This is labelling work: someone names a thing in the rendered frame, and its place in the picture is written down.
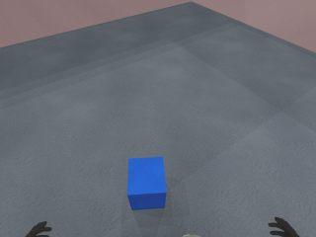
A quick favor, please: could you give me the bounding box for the robot left hand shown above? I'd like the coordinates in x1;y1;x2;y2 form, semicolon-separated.
26;221;52;237

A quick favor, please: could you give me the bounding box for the carton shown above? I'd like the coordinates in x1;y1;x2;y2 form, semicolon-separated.
127;157;167;210

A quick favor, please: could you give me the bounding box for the robot right hand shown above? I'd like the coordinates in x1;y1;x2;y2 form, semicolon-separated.
268;217;300;237

